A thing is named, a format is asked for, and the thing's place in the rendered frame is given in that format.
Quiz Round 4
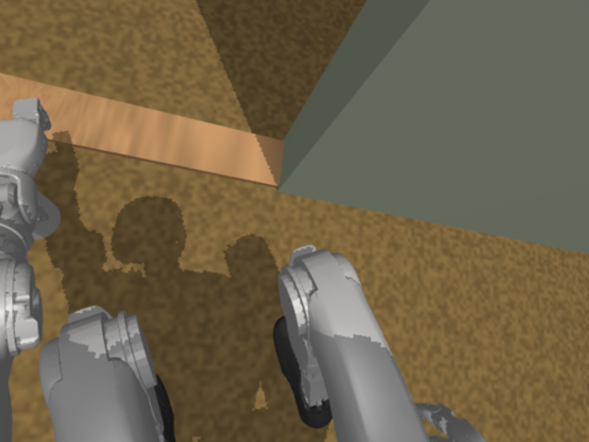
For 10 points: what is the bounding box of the right robot foot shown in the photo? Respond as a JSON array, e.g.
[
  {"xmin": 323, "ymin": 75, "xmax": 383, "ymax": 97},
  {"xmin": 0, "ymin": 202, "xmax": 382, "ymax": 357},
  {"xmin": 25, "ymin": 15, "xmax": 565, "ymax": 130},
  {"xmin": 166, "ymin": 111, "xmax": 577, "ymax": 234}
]
[{"xmin": 273, "ymin": 316, "xmax": 332, "ymax": 428}]

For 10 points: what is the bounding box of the left robot foot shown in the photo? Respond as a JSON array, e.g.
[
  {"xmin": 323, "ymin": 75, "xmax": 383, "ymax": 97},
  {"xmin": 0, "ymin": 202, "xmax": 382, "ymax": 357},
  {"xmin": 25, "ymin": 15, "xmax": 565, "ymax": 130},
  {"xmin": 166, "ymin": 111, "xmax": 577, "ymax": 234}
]
[{"xmin": 154, "ymin": 373, "xmax": 176, "ymax": 442}]

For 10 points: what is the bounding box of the left robot hand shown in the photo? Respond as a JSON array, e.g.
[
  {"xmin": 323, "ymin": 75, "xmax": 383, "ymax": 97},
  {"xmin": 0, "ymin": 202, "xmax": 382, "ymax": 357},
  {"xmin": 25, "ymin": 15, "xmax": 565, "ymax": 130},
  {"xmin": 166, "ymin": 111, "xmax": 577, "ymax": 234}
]
[{"xmin": 0, "ymin": 98, "xmax": 52, "ymax": 223}]

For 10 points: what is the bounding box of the left robot arm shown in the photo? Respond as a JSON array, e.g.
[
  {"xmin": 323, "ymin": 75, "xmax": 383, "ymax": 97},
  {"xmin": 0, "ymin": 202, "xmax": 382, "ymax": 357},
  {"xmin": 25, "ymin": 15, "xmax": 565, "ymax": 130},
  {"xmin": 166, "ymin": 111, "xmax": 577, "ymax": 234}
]
[{"xmin": 0, "ymin": 168, "xmax": 42, "ymax": 442}]

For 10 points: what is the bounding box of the right robot hand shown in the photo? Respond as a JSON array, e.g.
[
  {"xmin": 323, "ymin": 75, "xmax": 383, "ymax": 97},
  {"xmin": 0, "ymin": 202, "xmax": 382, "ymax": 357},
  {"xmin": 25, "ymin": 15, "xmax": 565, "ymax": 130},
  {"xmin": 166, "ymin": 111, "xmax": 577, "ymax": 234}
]
[{"xmin": 415, "ymin": 403, "xmax": 487, "ymax": 442}]

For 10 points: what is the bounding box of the can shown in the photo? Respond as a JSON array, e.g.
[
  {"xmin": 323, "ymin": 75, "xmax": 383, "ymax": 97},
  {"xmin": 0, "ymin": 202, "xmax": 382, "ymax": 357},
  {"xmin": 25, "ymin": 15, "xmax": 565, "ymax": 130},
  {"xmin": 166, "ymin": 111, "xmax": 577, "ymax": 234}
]
[{"xmin": 32, "ymin": 190, "xmax": 61, "ymax": 239}]

